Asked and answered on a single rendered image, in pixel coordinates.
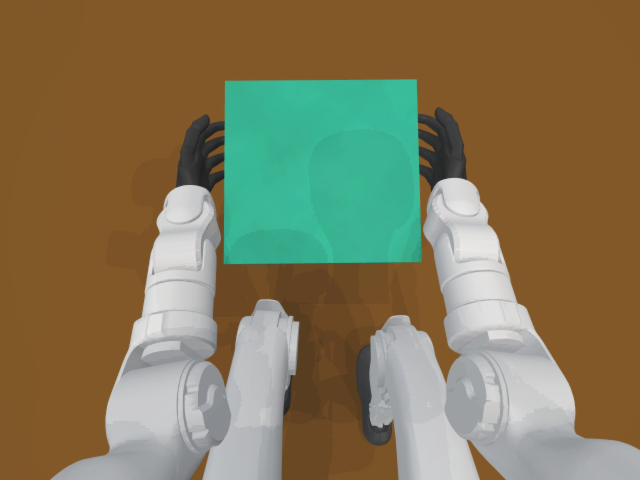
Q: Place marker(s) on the robot left forearm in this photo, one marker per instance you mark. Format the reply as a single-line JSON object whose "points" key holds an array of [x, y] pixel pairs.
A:
{"points": [[177, 318]]}

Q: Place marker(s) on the robot right forearm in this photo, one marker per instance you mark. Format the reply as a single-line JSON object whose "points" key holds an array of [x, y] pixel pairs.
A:
{"points": [[482, 310]]}

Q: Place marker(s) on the right robot upper arm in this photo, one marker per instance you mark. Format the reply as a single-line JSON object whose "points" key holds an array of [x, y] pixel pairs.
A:
{"points": [[518, 411]]}

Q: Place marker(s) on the carton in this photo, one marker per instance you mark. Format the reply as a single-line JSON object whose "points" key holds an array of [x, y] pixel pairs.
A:
{"points": [[321, 172]]}

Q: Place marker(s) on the robot left thigh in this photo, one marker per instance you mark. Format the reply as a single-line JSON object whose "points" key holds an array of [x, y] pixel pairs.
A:
{"points": [[264, 357]]}

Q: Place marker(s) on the robot right shin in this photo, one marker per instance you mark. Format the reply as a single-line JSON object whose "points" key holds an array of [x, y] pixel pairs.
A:
{"points": [[380, 407]]}

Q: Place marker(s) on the robot right hand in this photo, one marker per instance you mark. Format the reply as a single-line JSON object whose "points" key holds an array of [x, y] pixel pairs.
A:
{"points": [[448, 160]]}

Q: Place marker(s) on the robot left hand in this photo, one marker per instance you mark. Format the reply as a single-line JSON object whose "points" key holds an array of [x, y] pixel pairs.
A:
{"points": [[194, 167]]}

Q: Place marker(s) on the left robot upper arm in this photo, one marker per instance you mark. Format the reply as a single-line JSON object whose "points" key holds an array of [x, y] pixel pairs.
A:
{"points": [[161, 422]]}

